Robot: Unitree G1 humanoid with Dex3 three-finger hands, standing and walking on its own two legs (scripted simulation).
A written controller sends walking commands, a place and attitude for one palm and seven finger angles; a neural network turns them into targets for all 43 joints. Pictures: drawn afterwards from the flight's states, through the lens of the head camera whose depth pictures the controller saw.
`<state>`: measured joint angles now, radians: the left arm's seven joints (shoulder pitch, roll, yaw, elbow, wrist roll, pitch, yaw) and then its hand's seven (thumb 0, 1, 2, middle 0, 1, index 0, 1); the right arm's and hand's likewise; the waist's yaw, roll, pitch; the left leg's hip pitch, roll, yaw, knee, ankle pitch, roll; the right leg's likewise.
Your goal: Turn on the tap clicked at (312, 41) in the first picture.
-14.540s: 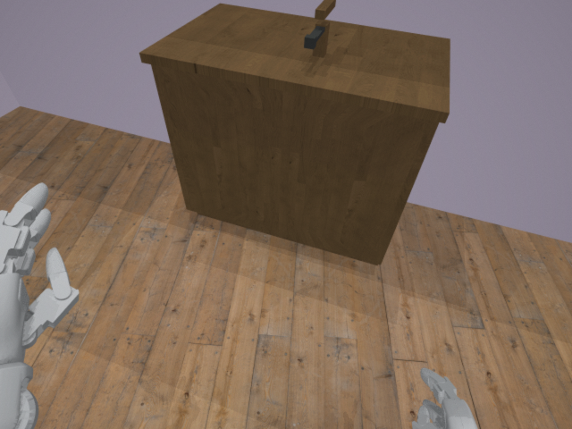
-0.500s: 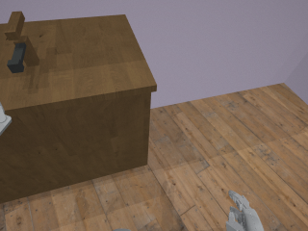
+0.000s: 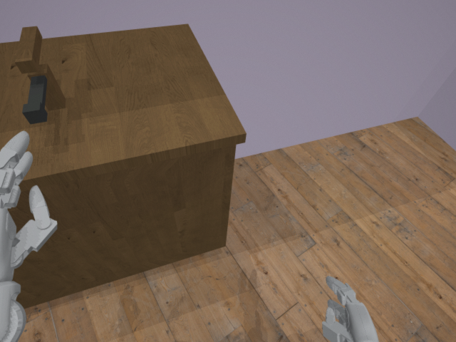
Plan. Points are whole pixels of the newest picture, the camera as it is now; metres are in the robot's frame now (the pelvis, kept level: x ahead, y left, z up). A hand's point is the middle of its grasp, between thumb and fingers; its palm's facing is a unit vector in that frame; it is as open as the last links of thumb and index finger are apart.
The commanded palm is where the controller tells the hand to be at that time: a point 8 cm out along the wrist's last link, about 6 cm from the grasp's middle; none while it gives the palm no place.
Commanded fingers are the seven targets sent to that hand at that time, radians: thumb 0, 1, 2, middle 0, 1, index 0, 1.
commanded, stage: look again from close up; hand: left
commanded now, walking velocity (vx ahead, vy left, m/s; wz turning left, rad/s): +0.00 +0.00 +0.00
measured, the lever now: (35, 113) +0.45 +0.41 +0.11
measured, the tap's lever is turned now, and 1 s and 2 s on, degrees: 0 0 0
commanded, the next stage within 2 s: shuffle to correct the standing spot in 0.36 s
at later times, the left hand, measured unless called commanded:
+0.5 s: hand (71, 216) +0.23 +0.23 +0.15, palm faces +0.41 -0.83 -0.37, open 7.4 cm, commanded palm +0.17 +0.26 +0.17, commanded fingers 0.00 0.90 0.90 -0.20 -0.30 -0.20 -0.30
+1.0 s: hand (77, 179) +0.28 +0.24 +0.16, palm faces +0.39 -0.81 -0.44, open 7.4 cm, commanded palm +0.22 +0.28 +0.17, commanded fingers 0.00 0.90 0.90 -0.20 -0.30 -0.20 -0.30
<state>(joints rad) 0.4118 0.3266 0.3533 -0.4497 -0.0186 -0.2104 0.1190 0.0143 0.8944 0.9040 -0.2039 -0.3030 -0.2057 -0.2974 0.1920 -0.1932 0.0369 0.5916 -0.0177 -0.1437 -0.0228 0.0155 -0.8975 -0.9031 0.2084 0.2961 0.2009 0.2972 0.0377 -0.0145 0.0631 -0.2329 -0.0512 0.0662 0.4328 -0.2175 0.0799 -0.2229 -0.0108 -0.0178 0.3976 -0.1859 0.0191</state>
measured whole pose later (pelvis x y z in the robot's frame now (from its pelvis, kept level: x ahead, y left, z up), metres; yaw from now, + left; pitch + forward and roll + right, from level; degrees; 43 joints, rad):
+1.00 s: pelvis +0.07 +0.00 -0.01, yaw +2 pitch +1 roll -1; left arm 0.49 0.39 0.38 -0.53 -0.05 -0.21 0.13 0.02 0.89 0.90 -0.20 -0.30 -0.20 -0.30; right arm 0.24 -0.20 0.02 0.57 -0.02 -0.11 -0.02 0.01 -0.90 -0.90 0.21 0.30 0.20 0.30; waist -0.03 0.02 0.04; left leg -0.20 -0.07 0.03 0.57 -0.39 0.09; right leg -0.31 0.00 -0.13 0.57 -0.29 -0.04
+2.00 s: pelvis +0.14 +0.07 +0.00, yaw +3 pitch +1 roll -2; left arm 0.22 0.50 0.43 -0.37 -0.03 -0.16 0.08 0.02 0.89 0.90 -0.21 -0.30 -0.21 -0.30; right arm 0.19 -0.21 0.00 0.56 0.01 -0.09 -0.06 0.01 -0.90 -0.90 0.20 0.30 0.20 0.30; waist 0.06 -0.01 0.05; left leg -0.31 0.05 0.06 0.44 -0.15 0.01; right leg -0.19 0.03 -0.04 0.37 -0.20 -0.02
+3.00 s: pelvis +0.16 +0.10 +0.00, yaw +3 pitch -1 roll -2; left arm 0.41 0.37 0.36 -0.48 -0.04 -0.19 0.10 0.01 0.89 0.90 -0.21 -0.30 -0.21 -0.30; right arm 0.19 -0.19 0.02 0.58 0.01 -0.11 -0.02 0.01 -0.90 -0.90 0.21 0.30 0.20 0.30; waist 0.03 -0.02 0.06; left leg -0.26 -0.01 0.07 0.48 -0.22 0.06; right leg -0.14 -0.01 0.00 0.40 -0.25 0.03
